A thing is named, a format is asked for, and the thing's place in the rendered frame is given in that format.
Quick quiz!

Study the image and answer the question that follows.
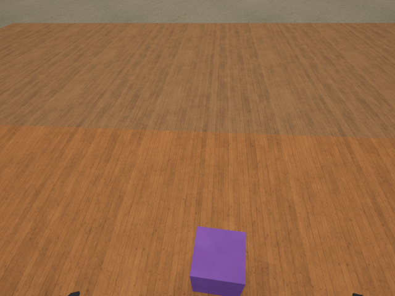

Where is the carton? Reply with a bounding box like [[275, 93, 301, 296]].
[[190, 226, 246, 296]]

